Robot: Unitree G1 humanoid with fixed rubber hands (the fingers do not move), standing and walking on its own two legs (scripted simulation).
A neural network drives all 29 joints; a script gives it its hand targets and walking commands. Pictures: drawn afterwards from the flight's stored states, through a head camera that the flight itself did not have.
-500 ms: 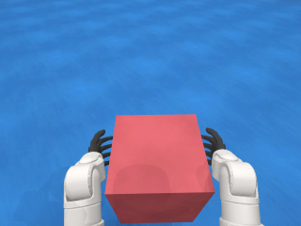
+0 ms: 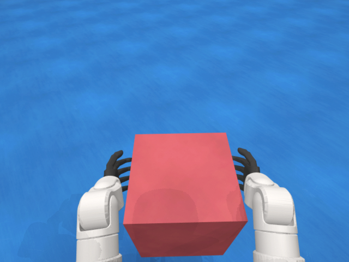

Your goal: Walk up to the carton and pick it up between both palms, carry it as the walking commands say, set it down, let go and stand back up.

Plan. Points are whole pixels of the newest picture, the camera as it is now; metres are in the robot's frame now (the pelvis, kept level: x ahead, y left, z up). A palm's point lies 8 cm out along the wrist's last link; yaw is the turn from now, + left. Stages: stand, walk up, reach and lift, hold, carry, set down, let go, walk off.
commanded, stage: carry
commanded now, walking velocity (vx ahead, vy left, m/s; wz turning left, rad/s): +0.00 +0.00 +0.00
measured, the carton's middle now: (181, 198) +0.27 +0.00 +0.00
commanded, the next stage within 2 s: hold in 1.10 s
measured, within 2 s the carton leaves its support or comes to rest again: neither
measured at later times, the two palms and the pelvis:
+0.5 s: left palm (122, 176) +0.29 +0.13 +0.07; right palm (254, 173) +0.29 -0.17 +0.07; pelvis +0.02 -0.01 +0.00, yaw +0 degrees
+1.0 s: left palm (121, 173) +0.30 +0.14 +0.06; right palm (250, 170) +0.30 -0.16 +0.06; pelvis +0.03 -0.01 +0.00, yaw +0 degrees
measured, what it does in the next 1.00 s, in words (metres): stands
